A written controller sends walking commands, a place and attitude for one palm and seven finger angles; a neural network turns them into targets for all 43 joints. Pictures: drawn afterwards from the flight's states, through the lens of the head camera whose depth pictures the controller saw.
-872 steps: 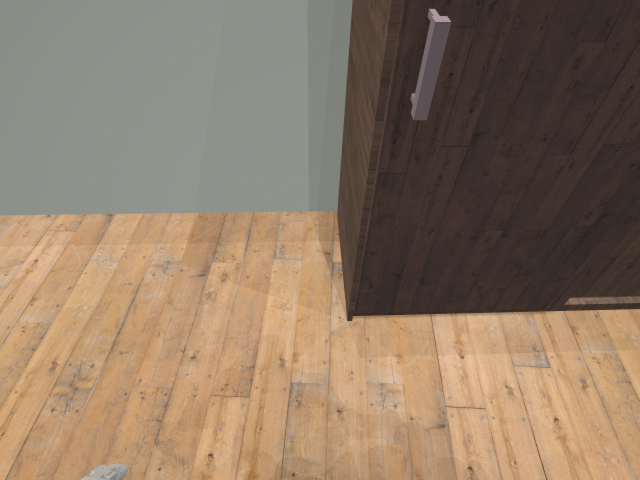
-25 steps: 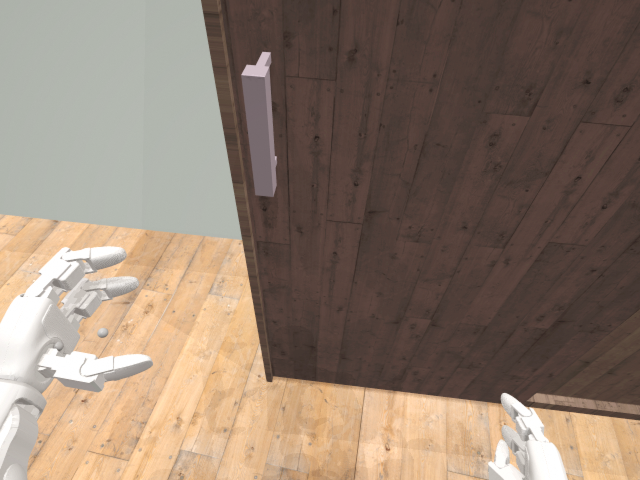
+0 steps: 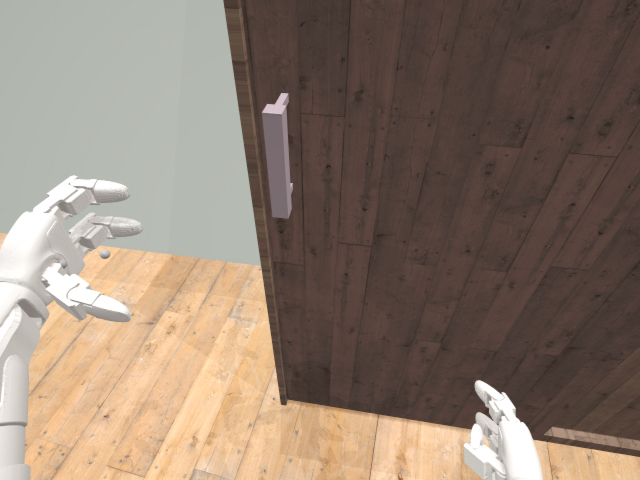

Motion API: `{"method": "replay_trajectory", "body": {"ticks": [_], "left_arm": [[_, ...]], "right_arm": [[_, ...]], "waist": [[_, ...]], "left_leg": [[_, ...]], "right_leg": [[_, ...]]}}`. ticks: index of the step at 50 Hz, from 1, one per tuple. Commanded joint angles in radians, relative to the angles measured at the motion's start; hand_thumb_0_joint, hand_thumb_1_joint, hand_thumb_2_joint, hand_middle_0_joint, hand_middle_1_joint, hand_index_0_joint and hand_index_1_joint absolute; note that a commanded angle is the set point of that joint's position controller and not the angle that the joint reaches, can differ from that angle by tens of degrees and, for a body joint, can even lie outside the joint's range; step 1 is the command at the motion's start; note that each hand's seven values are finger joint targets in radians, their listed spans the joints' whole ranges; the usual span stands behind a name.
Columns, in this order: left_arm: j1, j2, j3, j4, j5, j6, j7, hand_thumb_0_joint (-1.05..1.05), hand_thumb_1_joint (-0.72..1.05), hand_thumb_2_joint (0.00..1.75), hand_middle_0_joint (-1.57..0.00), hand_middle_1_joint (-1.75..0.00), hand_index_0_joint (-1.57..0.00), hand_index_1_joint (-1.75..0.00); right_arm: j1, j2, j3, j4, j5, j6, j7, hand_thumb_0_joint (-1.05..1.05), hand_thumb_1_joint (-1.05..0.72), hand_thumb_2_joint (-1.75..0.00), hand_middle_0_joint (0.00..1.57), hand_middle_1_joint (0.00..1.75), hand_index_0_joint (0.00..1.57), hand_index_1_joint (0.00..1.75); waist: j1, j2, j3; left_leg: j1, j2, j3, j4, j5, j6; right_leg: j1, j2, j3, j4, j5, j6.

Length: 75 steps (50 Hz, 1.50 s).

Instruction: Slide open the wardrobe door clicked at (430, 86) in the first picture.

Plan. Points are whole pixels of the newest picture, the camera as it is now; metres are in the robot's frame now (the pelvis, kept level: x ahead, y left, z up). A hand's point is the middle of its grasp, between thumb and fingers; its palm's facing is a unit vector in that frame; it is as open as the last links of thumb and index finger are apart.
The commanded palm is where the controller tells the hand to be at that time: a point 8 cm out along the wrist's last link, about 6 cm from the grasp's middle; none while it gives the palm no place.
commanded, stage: raise the hand with hooked fingers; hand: left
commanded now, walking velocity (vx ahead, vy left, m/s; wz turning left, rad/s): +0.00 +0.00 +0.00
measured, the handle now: (282, 157) +0.49 +0.13 +0.18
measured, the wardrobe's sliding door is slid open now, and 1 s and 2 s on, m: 0.00 0.00 0.00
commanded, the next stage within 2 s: move the hooked fingers beside the handle in 0.56 s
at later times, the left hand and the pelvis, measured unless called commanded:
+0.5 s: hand (120, 239) +0.28 +0.26 +0.19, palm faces +0.09 -0.99 -0.05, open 13.9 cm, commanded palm +0.25 +0.31 +0.20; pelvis +0.00 -0.01 +0.00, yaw -1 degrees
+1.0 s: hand (143, 222) +0.31 +0.25 +0.19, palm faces +0.06 -1.00 -0.03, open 14.0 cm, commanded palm +0.28 +0.30 +0.20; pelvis +0.00 +0.00 +0.00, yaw -1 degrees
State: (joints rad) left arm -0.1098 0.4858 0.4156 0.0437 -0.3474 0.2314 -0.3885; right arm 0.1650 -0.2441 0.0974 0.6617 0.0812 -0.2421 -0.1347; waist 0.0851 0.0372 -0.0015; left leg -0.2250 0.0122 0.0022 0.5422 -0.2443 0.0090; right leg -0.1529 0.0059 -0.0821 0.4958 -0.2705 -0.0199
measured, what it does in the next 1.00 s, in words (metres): stands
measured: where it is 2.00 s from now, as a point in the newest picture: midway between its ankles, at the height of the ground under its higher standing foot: outside the picture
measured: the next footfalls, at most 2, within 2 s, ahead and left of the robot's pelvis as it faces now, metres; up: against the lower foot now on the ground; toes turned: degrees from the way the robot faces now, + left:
none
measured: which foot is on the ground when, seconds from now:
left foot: down 0.00-1.00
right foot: down 0.00-1.00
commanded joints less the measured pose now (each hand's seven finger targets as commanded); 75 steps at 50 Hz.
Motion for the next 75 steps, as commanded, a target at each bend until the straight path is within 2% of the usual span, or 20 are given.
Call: {"method": "replay_trajectory", "body": {"ticks": [1,3,6,10,17,26,33,38,40,44,45,48,50,53,60,63,66,69,73,75], "left_arm": [[-0.366,0.277,0.104,-0.189,-0.019,-0.019,-0.001,0.0,-0.5,0.3,-0.3,-1.2,-0.3,-1.2],[-0.385,0.316,0.128,-0.176,-0.016,-0.002,0.001,0.0,-0.5,0.3,-0.3,-1.2,-0.3,-1.2],[-0.304,0.249,0.087,-0.101,-0.018,0.038,-0.01,0.0,-0.5,0.3,-0.3,-1.2,-0.3,-1.2],[-0.328,0.279,0.113,-0.155,-0.016,0.053,-0.004,0.0,-0.5,0.3,-0.3,-1.2,-0.3,-1.2],[-0.378,0.296,0.138,-0.246,-0.006,-0.002,0.043,0.0,-0.5,0.3,-0.3,-1.2,-0.3,-1.2],[-0.358,0.258,0.095,-0.195,-0.004,0.038,0.024,0.0,-0.5,0.3,-0.3,-1.2,-0.3,-1.2],[-0.359,0.297,0.129,-0.212,-0.008,0.019,0.021,0.0,-0.5,0.3,-0.3,-1.2,-0.3,-1.2],[-0.445,0.245,0.055,-0.144,0.007,0.028,0.029,0.0,-0.5,0.3,-0.3,-1.2,-0.3,-1.2],[-0.49,0.225,0.032,-0.151,0.013,0.026,0.035,0.0,-0.5,0.3,-0.3,-1.2,-0.3,-1.2],[-0.521,0.273,0.071,-0.135,0.023,0.014,0.05,0.0,-0.5,0.3,-0.3,-1.2,-0.3,-1.2],[-0.51,0.237,0.047,-0.13,0.021,0.012,0.048,0.0,-0.5,0.3,-0.3,-1.2,-0.3,-1.2],[-0.473,0.262,0.077,-0.098,0.021,0.012,0.052,0.0,-0.5,0.3,-0.3,-1.2,-0.3,-1.2],[-0.501,0.226,0.042,-0.076,0.029,0.02,0.057,0.0,-0.5,0.3,-0.3,-1.2,-0.3,-1.2],[-0.523,0.255,0.053,-0.051,0.037,0.024,0.066,0.0,-0.5,0.3,-0.3,-1.2,-0.3,-1.2],[-0.628,0.199,-0.007,-0.062,0.048,-0.008,0.086,0.0,-0.5,0.3,-0.3,-1.2,-0.3,-1.2],[-0.611,0.255,0.035,0.021,0.053,0.003,0.088,0.0,-0.5,0.3,-0.3,-1.2,-0.3,-1.2],[-0.642,0.209,-0.002,0.026,0.06,0.007,0.094,0.0,-0.5,0.3,-0.3,-1.2,-0.3,-1.2],[-0.666,0.231,0.013,-0.016,0.066,-0.009,0.103,0.0,-0.5,0.3,-0.3,-1.2,-0.3,-1.2],[-0.647,0.25,0.038,0.058,0.06,-0.013,0.105,0.0,-0.5,0.3,-0.3,-1.2,-0.3,-1.2],[-0.662,0.237,0.026,0.055,0.068,-0.011,0.104,0.0,-0.5,0.3,-0.3,-1.2,-0.3,-1.2]], "right_arm": [[-0.172,-0.139,-0.056,-0.168,0.014,-0.044,-0.007,0.0,-0.9,-0.9,0.2,0.3,0.2,0.3],[-0.18,-0.148,-0.06,-0.167,0.012,-0.038,-0.006,0.0,-0.9,-0.9,0.2,0.3,0.2,0.3],[-0.171,-0.146,-0.062,-0.172,0.021,-0.02,0.003,0.0,-0.9,-0.9,0.2,0.3,0.2,0.3],[-0.182,-0.151,-0.069,-0.192,0.02,-0.009,0.008,0.0,-0.9,-0.9,0.2,0.3,0.2,0.3],[-0.177,-0.143,-0.071,-0.19,0.011,-0.014,-0.006,0.0,-0.9,-0.9,0.2,0.3,0.2,0.3],[-0.173,-0.145,-0.069,-0.182,0.017,-0.013,-0.01,0.0,-0.9,-0.9,0.2,0.3,0.2,0.3],[-0.165,-0.15,-0.071,-0.181,0.011,-0.016,-0.007,0.0,-0.9,-0.9,0.2,0.3,0.2,0.3],[-0.156,-0.151,-0.07,-0.163,0.016,-0.01,-0.014,0.0,-0.9,-0.9,0.2,0.3,0.2,0.3],[-0.161,-0.145,-0.066,-0.168,0.015,-0.012,-0.015,0.0,-0.9,-0.9,0.2,0.3,0.2,0.3],[-0.159,-0.148,-0.069,-0.161,0.011,-0.005,-0.015,0.0,-0.9,-0.9,0.2,0.3,0.2,0.3],[-0.162,-0.142,-0.067,-0.167,0.011,-0.005,-0.013,0.0,-0.9,-0.9,0.2,0.3,0.2,0.3],[-0.153,-0.148,-0.072,-0.164,0.01,0.001,-0.009,0.0,-0.9,-0.9,0.2,0.3,0.2,0.3],[-0.152,-0.141,-0.067,-0.169,0.013,0.007,-0.009,0.0,-0.9,-0.9,0.2,0.3,0.2,0.3],[-0.144,-0.153,-0.074,-0.159,0.013,0.014,-0.01,0.0,-0.9,-0.9,0.2,0.3,0.2,0.3],[-0.128,-0.145,-0.075,-0.159,0.012,0.016,-0.012,0.0,-0.9,-0.9,0.2,0.3,0.2,0.3],[-0.105,-0.163,-0.083,-0.134,0.01,0.026,-0.013,0.0,-0.9,-0.9,0.2,0.3,0.2,0.3],[-0.105,-0.151,-0.082,-0.145,0.014,0.031,-0.012,0.0,-0.9,-0.9,0.2,0.3,0.2,0.3],[-0.098,-0.15,-0.086,-0.154,0.01,0.035,-0.006,0.0,-0.9,-0.9,0.2,0.3,0.2,0.3],[-0.077,-0.162,-0.092,-0.137,0.01,0.042,-0.005,0.0,-0.9,-0.9,0.2,0.3,0.2,0.3],[-0.078,-0.153,-0.092,-0.145,0.012,0.046,-0.004,0.0,-0.9,-0.9,0.2,0.3,0.2,0.3]], "waist": [[-0.017,0.055,-0.16],[-0.013,0.056,-0.163],[-0.015,0.008,-0.129],[-0.012,0.013,-0.164],[-0.015,0.068,-0.187],[-0.025,0.047,-0.155],[-0.019,0.047,-0.188],[-0.043,0.039,-0.145],[-0.043,0.051,-0.167],[-0.034,0.038,-0.208],[-0.035,0.048,-0.216],[-0.025,0.031,-0.209],[-0.035,0.042,-0.191],[-0.041,0.034,-0.18],[-0.058,0.044,-0.225],[-0.057,0.002,-0.212],[-0.062,0.013,-0.222],[-0.053,0.046,-0.278],[-0.059,-0.007,-0.243],[-0.061,0.013,-0.258]], "left_leg": [[0.086,-0.007,-0.039,-0.1,0.101,0.003],[0.08,-0.005,-0.037,-0.087,0.107,0.005],[0.052,-0.008,-0.034,-0.094,0.09,0.004],[0.057,-0.008,-0.027,-0.074,0.103,0.005],[0.102,-0.009,-0.022,-0.084,0.102,0.008],[0.096,-0.007,-0.025,-0.091,0.103,0.009],[0.121,-0.005,-0.028,-0.085,0.139,0.01],[0.109,-0.004,-0.031,-0.088,0.091,0.007],[0.119,-0.008,-0.04,-0.098,0.088,0.008],[0.118,-0.006,-0.038,-0.092,0.12,0.01],[0.128,-0.007,-0.035,-0.091,0.137,0.009],[0.111,-0.005,-0.028,-0.081,0.157,0.009],[0.106,-0.006,-0.028,-0.092,0.145,0.008],[0.098,-0.002,-0.024,-0.084,0.122,0.009],[0.13,-0.004,-0.028,-0.088,0.145,0.01],[0.103,-0.002,-0.022,-0.078,0.143,0.013],[0.103,-0.005,-0.02,-0.085,0.142,0.013],[0.123,-0.004,-0.019,-0.081,0.182,0.012],[0.099,0.0,-0.011,-0.068,0.192,0.015],[0.099,-0.004,-0.007,-0.071,0.189,0.015]], "right_leg": [[-0.021,-0.003,0.066,-0.106,0.073,-0.007],[-0.01,-0.013,0.09,-0.113,0.075,-0.009],[-0.03,-0.011,0.083,-0.112,0.065,-0.001],[-0.026,-0.021,0.103,-0.104,0.075,0.002],[-0.025,-0.007,0.088,-0.1,0.07,-0.003],[-0.04,-0.003,0.08,-0.103,0.089,0.001],[-0.026,0.001,0.072,-0.093,0.133,-0.004],[-0.069,0.001,0.073,-0.104,0.076,-0.002],[-0.068,0.003,0.063,-0.097,0.076,-0.003],[-0.038,-0.003,0.067,-0.095,0.107,-0.007],[-0.034,-0.001,0.065,-0.086,0.132,-0.008],[-0.022,-0.003,0.07,-0.083,0.166,-0.01],[-0.038,0.002,0.057,-0.08,0.153,-0.007],[-0.052,-0.001,0.071,-0.09,0.123,-0.008],[-0.051,0.005,0.06,-0.082,0.152,-0.007],[-0.053,0.001,0.071,-0.086,0.159,-0.005],[-0.058,0.002,0.067,-0.085,0.162,-0.002],[-0.03,0.001,0.07,-0.076,0.204,-0.006],[-0.03,0.001,0.074,-0.073,0.236,-0.004],[-0.034,0.0,0.076,-0.073,0.239,0.0]]}}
